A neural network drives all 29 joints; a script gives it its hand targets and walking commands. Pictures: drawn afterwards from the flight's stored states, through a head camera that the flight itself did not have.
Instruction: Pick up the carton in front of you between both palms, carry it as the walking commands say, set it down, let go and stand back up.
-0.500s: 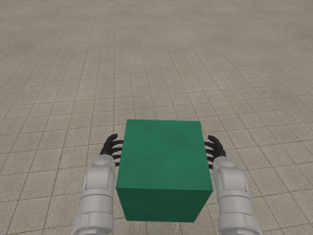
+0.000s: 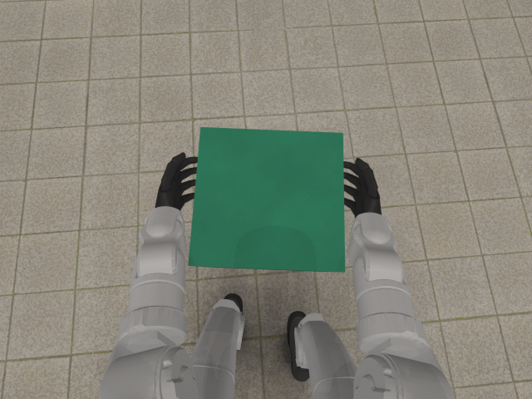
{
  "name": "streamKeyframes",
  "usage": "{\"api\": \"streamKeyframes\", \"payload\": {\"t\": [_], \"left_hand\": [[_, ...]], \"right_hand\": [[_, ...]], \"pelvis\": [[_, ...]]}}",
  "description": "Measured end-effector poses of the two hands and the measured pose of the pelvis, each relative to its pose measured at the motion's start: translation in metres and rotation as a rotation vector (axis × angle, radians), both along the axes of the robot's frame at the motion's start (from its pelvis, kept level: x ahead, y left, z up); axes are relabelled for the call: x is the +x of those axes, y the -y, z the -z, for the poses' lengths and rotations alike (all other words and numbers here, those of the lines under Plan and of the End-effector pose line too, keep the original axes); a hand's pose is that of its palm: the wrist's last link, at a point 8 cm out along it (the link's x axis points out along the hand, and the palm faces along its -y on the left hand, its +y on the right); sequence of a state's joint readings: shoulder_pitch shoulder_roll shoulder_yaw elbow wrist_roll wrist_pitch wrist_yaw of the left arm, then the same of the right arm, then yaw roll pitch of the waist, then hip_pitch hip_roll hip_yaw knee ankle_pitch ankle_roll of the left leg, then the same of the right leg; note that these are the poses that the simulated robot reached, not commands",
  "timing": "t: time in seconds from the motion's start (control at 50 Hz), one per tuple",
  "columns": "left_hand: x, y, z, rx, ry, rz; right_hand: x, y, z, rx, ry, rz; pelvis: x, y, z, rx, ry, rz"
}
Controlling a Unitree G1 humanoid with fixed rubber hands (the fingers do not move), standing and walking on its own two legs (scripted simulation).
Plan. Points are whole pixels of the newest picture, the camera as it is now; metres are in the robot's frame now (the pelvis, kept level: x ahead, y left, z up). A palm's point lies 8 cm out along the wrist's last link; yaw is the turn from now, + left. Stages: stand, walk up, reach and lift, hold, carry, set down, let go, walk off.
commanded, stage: set down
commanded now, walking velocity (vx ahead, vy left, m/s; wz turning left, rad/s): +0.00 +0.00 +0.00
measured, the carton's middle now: (267, 211) +0.37 +0.03 -0.16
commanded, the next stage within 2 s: none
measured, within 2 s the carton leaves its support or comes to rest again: neither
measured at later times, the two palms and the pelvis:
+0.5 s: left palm (185, 201) +0.40 +0.20 -0.22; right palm (335, 199) +0.42 -0.10 -0.21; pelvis -0.03 +0.01 -0.14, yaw -2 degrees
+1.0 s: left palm (192, 209) +0.41 +0.21 -0.38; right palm (312, 202) +0.46 -0.08 -0.38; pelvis -0.06 +0.00 -0.26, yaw -3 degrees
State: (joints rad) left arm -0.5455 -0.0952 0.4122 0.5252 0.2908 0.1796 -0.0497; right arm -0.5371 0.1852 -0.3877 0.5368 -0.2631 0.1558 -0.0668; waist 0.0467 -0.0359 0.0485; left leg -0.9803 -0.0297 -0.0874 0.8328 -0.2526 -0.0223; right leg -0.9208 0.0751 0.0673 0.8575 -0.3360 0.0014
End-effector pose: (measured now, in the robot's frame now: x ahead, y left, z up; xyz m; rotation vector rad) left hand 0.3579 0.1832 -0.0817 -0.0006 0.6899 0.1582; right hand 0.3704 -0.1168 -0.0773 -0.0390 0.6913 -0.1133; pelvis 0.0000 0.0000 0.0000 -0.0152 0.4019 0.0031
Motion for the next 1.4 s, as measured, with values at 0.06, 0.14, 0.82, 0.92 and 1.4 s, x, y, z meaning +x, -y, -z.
{"api": "streamKeyframes", "payload": {"t": [0.06, 0.14, 0.82, 0.92, 1.4], "left_hand": [[0.007, -0.001, 0.019, -0.011, 0.031, -0.011], [0.017, -0.003, 0.036, -0.029, 0.058, -0.024], [0.049, -0.024, 0.241, -0.010, -0.005, -0.098], [0.053, -0.028, 0.271, -0.005, -0.014, -0.106], [0.071, -0.037, 0.394, 0.014, -0.059, -0.116]], "right_hand": [[0.007, -0.001, 0.019, 0.014, 0.031, 0.010], [0.017, -0.003, 0.036, 0.028, 0.058, 0.021], [0.073, -0.026, 0.244, 0.029, -0.004, -0.064], [0.080, -0.030, 0.274, 0.025, -0.014, -0.078], [0.103, -0.040, 0.403, 0.013, -0.054, -0.123]], "pelvis": [[-0.006, -0.003, 0.018, -0.004, -0.081, 0.004], [-0.013, -0.007, 0.042, -0.006, -0.153, 0.010], [-0.049, -0.005, 0.219, -0.006, -0.404, 0.036], [-0.054, -0.003, 0.240, -0.003, -0.408, 0.040], [-0.063, -0.008, 0.325, 0.019, -0.341, 0.070]]}}
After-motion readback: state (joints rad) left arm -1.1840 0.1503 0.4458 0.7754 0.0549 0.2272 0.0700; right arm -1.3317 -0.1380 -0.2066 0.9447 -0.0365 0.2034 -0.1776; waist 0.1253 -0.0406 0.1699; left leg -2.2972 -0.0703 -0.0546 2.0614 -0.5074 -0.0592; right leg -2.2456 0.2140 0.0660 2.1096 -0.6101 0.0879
